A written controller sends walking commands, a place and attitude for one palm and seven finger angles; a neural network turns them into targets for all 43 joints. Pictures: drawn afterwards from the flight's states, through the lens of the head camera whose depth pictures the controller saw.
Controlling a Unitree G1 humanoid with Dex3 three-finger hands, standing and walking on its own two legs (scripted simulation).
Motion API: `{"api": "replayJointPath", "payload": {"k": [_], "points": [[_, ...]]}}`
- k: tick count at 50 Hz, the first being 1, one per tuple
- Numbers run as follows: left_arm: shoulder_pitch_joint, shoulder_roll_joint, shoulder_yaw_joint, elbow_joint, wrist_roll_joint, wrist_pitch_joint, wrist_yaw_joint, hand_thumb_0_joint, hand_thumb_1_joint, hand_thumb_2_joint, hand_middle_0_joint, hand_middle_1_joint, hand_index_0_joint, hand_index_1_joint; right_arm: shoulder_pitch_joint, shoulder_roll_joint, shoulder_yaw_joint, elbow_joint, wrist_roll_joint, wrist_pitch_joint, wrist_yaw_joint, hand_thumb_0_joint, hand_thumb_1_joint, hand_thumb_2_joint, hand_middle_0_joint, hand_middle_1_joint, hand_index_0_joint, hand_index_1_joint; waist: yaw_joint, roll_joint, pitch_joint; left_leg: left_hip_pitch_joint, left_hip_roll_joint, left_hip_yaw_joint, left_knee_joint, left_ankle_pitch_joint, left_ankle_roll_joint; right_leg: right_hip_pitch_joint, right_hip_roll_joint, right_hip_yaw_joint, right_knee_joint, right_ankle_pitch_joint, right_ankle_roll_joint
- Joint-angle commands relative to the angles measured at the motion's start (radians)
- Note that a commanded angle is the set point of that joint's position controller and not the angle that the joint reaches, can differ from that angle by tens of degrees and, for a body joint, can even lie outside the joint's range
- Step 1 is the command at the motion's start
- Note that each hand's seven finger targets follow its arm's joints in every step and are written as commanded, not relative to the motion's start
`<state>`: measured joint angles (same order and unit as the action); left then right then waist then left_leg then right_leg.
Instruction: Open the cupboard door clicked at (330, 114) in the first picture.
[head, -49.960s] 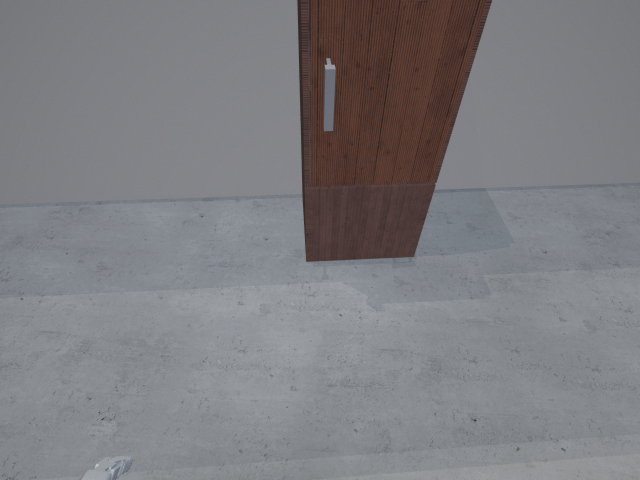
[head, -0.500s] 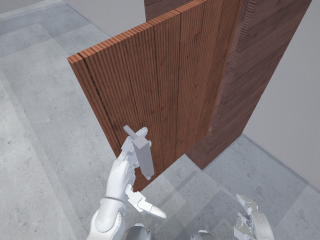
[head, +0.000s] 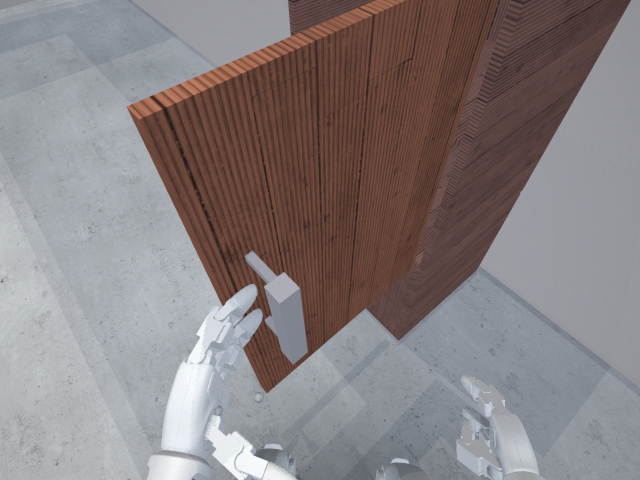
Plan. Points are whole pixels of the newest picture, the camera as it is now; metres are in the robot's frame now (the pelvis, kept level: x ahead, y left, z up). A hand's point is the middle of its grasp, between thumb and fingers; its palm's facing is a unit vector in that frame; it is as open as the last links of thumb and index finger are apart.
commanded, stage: slide the hand sideways off the handle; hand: left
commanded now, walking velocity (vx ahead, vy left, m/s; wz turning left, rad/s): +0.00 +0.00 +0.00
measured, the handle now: (276, 310) +0.30 +0.07 +0.06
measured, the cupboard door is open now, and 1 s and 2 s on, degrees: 91 91 91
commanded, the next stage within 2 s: draw the hand back to the body in 0.42 s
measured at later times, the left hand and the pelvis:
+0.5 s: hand (201, 439) +0.16 +0.13 +0.06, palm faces -0.04 -1.00 -0.02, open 16.3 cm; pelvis -0.01 -0.01 -0.01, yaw +1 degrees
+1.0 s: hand (126, 417) +0.17 +0.18 +0.13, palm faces -0.03 -1.00 -0.07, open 16.3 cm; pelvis +0.00 +0.01 +0.02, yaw +1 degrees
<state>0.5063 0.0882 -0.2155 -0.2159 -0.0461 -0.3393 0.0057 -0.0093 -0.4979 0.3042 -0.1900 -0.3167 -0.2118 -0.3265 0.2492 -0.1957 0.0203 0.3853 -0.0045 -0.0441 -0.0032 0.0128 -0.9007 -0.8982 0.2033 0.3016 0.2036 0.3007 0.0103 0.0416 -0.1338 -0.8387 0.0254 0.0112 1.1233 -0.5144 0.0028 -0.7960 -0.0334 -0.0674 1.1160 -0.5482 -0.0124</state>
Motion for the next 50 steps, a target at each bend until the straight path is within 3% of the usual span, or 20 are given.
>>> {"api": "replayJointPath", "payload": {"k": [1,8,13,17,21,26,30,32,34,38,42,46,50], "points": [[0.091,0.04,0.084,-0.245,-0.025,-0.089,-0.004,0.0,-0.5,0.3,-0.15,-0.3,-0.15,-0.3,-0.043,-0.103,-0.053,-0.174,0.001,-0.049,-0.003,0.0,-0.9,-0.9,0.2,0.3,0.2,0.3,-0.001,-0.074,-0.19,0.119,-0.038,-0.03,-0.141,0.247,0.012,0.134,0.043,0.016,-0.149,0.335,-0.015],[0.119,0.083,0.136,-0.265,-0.068,-0.122,-0.069,0.0,-0.5,0.3,-0.15,-0.3,-0.15,-0.3,-0.052,-0.107,-0.06,-0.169,0.006,-0.056,-0.017,0.0,-0.9,-0.9,0.2,0.3,0.2,0.3,-0.011,-0.059,-0.154,0.073,-0.042,-0.03,-0.104,0.201,0.014,0.095,0.044,0.036,-0.151,0.286,-0.011],[0.141,0.123,0.205,-0.271,-0.115,-0.135,-0.129,0.0,-0.5,0.3,-0.15,-0.3,-0.15,-0.3,-0.055,-0.111,-0.069,-0.162,0.012,-0.063,-0.035,0.0,-0.9,-0.9,0.2,0.3,0.2,0.3,-0.003,-0.08,-0.198,0.039,-0.045,-0.027,-0.071,0.198,0.013,0.126,0.035,0.073,-0.159,0.287,-0.003],[0.171,0.14,0.232,-0.268,-0.156,-0.125,-0.183,0.0,-0.5,0.3,-0.15,-0.3,-0.15,-0.3,-0.062,-0.115,-0.072,-0.162,0.022,-0.066,-0.047,0.0,-0.9,-0.9,0.2,0.3,0.2,0.3,-0.001,-0.074,-0.19,0.023,-0.045,-0.029,-0.065,0.185,0.014,0.131,0.034,0.084,-0.171,0.264,0.0],[0.138,0.145,0.24,-0.263,-0.177,-0.121,-0.216,0.0,-0.5,0.3,-0.15,-0.3,-0.15,-0.3,-0.065,-0.117,-0.072,-0.154,0.026,-0.073,-0.057,0.0,-0.9,-0.9,0.2,0.3,0.2,0.3,-0.016,-0.074,-0.154,0.005,-0.044,-0.03,-0.053,0.154,0.014,0.096,0.029,0.091,-0.182,0.209,0.006],[0.123,0.129,0.215,-0.274,-0.182,-0.117,-0.211,0.0,-0.5,0.3,-0.15,-0.3,-0.15,-0.3,-0.064,-0.122,-0.072,-0.161,0.026,-0.09,-0.06,0.0,-0.9,-0.9,0.2,0.3,0.2,0.3,-0.015,-0.064,-0.152,0.018,-0.041,-0.041,-0.061,0.132,0.017,0.052,0.041,0.067,-0.172,0.138,-0.004],[0.097,0.221,0.287,-0.395,-0.168,-0.089,-0.167,0.0,-0.5,0.3,-0.15,-0.3,-0.15,-0.3,-0.056,-0.119,-0.07,-0.177,0.033,-0.082,-0.067,0.0,-0.9,-0.9,0.2,0.3,0.2,0.3,0.008,-0.013,-0.206,0.093,-0.039,-0.039,-0.114,0.15,0.021,0.105,0.047,0.057,-0.192,0.139,-0.012],[0.135,0.233,0.316,-0.402,-0.164,-0.056,-0.149,0.0,-0.5,0.3,-0.15,-0.3,-0.15,-0.3,-0.057,-0.116,-0.069,-0.18,0.038,-0.072,-0.07,0.0,-0.9,-0.9,0.2,0.3,0.2,0.3,0.022,0.003,-0.214,0.121,-0.038,-0.042,-0.149,0.16,0.02,0.134,0.055,0.037,-0.2,0.151,-0.013],[0.141,0.206,0.314,-0.37,-0.176,-0.02,-0.147,0.0,-0.5,0.3,-0.15,-0.3,-0.15,-0.3,-0.058,-0.111,-0.063,-0.177,0.045,-0.065,-0.071,0.0,-0.9,-0.9,0.2,0.3,0.2,0.3,0.006,-0.027,-0.159,0.128,-0.038,-0.04,-0.169,0.144,0.019,0.139,0.056,0.032,-0.233,0.148,-0.005],[0.175,0.179,0.306,-0.332,-0.203,0.037,-0.173,0.0,-0.5,0.3,-0.15,-0.3,-0.15,-0.3,-0.073,-0.119,-0.052,-0.175,0.054,-0.07,-0.075,0.0,-0.9,-0.9,0.2,0.3,0.2,0.3,0.001,-0.045,-0.088,0.149,-0.036,-0.046,-0.217,0.125,0.018,0.158,0.057,0.017,-0.281,0.123,0.0],[0.129,0.223,0.33,-0.37,-0.215,0.054,-0.199,0.0,-0.5,0.3,-0.15,-0.3,-0.15,-0.3,-0.069,-0.131,-0.045,-0.165,0.05,-0.092,-0.081,0.0,-0.9,-0.9,0.2,0.3,0.2,0.3,-0.008,-0.05,-0.065,0.186,-0.032,-0.058,-0.247,0.14,0.021,0.181,0.059,0.012,-0.306,0.144,-0.001],[0.122,0.256,0.378,-0.424,-0.227,0.047,-0.207,0.0,-0.5,0.3,-0.15,-0.3,-0.15,-0.3,-0.062,-0.127,-0.037,-0.157,0.054,-0.114,-0.078,0.0,-0.9,-0.9,0.2,0.3,0.2,0.3,0.008,0.013,-0.068,0.242,-0.029,-0.062,-0.287,0.161,0.017,0.203,0.065,-0.008,-0.309,0.173,-0.007],[0.128,0.271,0.432,-0.425,-0.253,0.064,-0.212,0.0,-0.36,0.36,-0.155,-0.3,-0.155,-0.3,-0.068,-0.126,-0.033,-0.139,0.059,-0.127,-0.076,0.0,-0.9,-0.9,0.2,0.3,0.2,0.3,0.017,0.021,-0.07,0.278,-0.029,-0.063,-0.312,0.201,0.012,0.248,0.068,-0.018,-0.325,0.223,-0.008]]}}
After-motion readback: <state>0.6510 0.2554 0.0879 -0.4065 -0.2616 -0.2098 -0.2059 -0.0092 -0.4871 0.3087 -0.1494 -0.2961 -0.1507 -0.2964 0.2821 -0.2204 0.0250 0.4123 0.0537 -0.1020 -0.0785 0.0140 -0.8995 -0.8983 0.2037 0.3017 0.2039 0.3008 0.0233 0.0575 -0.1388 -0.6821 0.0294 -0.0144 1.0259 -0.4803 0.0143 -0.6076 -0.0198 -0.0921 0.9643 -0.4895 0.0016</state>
